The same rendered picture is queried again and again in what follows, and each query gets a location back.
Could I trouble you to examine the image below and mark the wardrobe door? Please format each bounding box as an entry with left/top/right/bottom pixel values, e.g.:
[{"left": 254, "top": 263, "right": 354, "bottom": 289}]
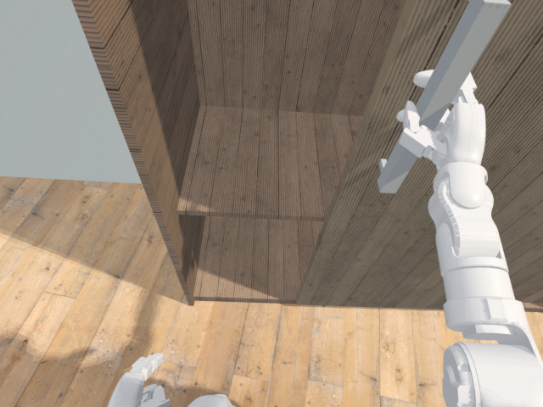
[
  {"left": 514, "top": 280, "right": 543, "bottom": 303},
  {"left": 296, "top": 0, "right": 543, "bottom": 309}
]

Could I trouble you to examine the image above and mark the robot right hand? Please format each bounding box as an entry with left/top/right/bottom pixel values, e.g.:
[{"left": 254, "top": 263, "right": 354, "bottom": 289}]
[{"left": 396, "top": 70, "right": 486, "bottom": 172}]

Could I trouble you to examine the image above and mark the handle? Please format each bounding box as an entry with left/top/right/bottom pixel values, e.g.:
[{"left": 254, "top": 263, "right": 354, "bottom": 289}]
[{"left": 378, "top": 0, "right": 511, "bottom": 193}]

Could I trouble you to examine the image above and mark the robot left hand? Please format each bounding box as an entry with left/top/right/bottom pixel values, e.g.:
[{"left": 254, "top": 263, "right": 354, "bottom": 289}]
[{"left": 108, "top": 353, "right": 170, "bottom": 407}]

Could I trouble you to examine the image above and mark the robot right upper arm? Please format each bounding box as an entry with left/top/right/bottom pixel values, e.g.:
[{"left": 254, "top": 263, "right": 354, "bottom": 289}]
[{"left": 442, "top": 342, "right": 543, "bottom": 407}]

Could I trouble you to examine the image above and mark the right robot forearm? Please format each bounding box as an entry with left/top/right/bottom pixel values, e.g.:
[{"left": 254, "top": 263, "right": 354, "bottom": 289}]
[{"left": 428, "top": 162, "right": 543, "bottom": 370}]

